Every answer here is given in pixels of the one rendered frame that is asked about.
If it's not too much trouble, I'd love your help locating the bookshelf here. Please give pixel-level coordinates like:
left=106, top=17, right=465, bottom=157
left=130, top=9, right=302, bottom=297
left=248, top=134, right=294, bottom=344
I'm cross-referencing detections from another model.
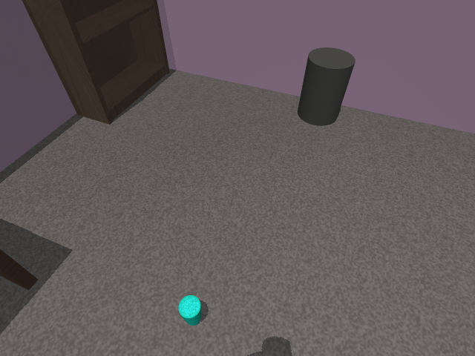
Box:
left=22, top=0, right=170, bottom=125

